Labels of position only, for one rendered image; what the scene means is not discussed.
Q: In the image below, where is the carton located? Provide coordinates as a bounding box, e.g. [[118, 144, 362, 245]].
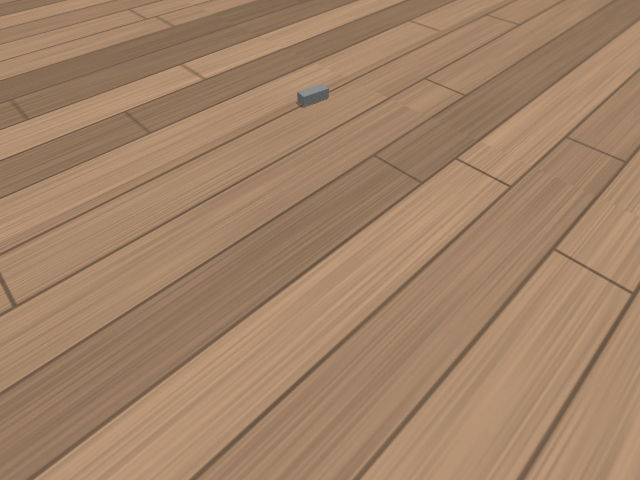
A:
[[297, 84, 329, 107]]

